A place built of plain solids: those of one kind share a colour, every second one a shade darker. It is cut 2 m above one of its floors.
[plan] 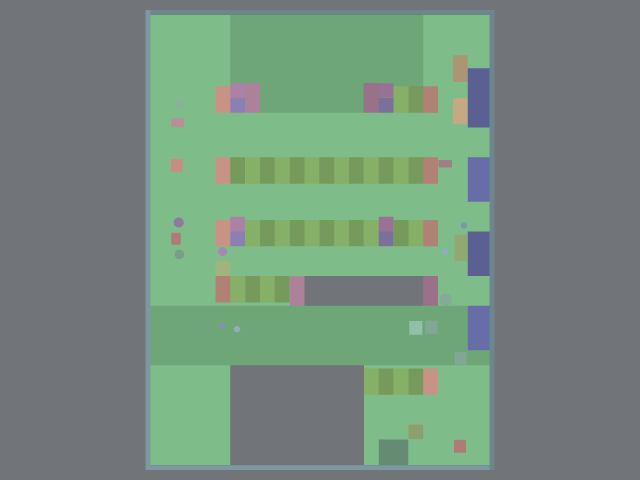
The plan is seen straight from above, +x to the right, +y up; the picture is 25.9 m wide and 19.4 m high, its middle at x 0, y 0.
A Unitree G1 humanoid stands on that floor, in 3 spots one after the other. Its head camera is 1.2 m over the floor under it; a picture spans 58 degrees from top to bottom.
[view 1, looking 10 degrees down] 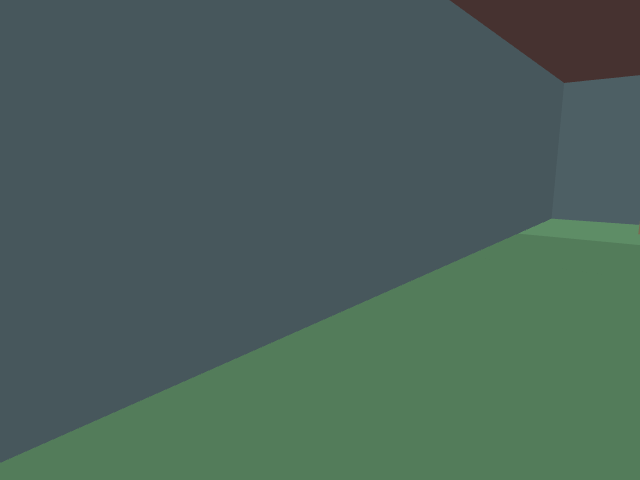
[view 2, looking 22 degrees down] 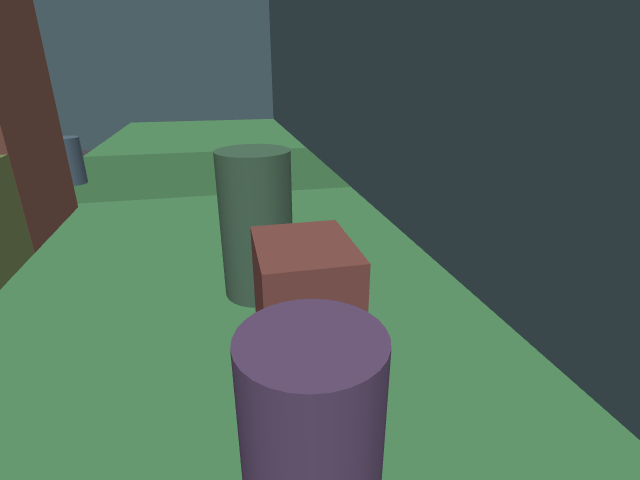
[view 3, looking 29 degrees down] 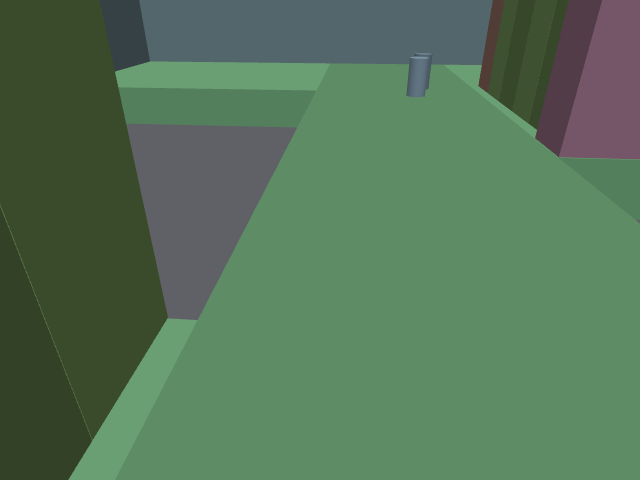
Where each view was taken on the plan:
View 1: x -3.79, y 7.09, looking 39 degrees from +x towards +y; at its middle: wall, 3.24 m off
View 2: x -5.52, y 1.63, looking -103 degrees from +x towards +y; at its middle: carton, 1.77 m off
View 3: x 3.18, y -4.41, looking -175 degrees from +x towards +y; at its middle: floor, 2.48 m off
